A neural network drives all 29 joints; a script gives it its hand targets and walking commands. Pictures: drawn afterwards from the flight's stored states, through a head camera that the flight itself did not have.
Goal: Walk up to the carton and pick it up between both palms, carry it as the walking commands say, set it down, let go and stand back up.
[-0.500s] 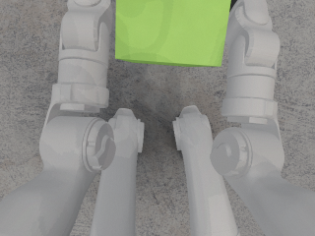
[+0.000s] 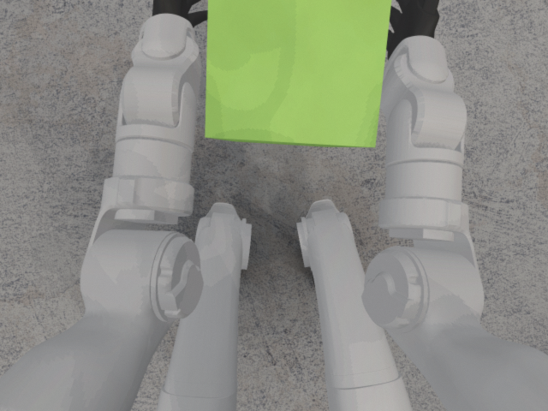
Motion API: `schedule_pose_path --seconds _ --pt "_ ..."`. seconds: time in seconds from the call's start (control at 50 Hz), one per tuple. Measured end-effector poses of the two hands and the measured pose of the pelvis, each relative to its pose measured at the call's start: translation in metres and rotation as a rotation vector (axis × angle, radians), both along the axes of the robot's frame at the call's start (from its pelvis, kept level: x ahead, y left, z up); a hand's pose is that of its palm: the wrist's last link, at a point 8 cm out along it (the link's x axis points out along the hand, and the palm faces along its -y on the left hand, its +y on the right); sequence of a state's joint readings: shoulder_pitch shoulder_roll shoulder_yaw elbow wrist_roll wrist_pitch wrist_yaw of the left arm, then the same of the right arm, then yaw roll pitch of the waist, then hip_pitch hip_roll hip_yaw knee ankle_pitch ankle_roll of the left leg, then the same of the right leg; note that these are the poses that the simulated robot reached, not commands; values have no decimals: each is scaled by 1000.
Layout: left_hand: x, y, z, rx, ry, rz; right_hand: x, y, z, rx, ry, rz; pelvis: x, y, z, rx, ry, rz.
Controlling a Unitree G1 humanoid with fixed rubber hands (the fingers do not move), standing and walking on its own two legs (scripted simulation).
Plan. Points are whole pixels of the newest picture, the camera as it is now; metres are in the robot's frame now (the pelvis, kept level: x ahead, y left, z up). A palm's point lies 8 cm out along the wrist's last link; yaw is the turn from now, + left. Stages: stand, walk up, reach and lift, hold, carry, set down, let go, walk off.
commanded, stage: reach and lift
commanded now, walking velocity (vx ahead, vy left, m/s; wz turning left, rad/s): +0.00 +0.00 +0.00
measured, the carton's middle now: (290, 35) +0.55 -0.03 -0.13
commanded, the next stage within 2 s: none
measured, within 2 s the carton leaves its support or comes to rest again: neither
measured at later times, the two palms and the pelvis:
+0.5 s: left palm out of the picture +0.51 +0.10 +0.03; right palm (458, 20) +0.49 -0.14 +0.03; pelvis +0.03 +0.00 +0.06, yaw +1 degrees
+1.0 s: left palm out of the picture +0.49 +0.10 +0.10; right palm out of the picture +0.47 -0.15 +0.11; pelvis +0.09 +0.00 +0.15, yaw +1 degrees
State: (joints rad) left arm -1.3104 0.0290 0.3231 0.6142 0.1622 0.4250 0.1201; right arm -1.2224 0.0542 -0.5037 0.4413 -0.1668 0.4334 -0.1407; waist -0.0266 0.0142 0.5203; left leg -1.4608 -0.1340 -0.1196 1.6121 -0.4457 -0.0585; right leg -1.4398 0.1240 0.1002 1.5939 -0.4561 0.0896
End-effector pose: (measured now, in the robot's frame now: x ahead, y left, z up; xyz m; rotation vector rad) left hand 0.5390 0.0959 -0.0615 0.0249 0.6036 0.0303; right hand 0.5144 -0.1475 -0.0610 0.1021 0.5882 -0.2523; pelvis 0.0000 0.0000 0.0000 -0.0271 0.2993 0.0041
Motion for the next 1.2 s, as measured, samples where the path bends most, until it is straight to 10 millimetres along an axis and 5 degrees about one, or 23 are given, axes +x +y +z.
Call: schedule_pose_path --seconds 0.36,0.7,1.0,1.2 --pt "-16 2 57 5 13 1 -14 2 58 -5 12 6 8 1 37 2 -12 4" --pt "-38 4 148 17 77 3 -35 3 148 6 74 19 63 0 104 11 128 11" --pt "-47 2 163 -12 63 -5 -46 1 169 -12 59 9 89 0 150 12 140 7" --pt "-52 4 196 -9 52 17 -45 2 202 -20 48 37 104 0 171 15 81 9"
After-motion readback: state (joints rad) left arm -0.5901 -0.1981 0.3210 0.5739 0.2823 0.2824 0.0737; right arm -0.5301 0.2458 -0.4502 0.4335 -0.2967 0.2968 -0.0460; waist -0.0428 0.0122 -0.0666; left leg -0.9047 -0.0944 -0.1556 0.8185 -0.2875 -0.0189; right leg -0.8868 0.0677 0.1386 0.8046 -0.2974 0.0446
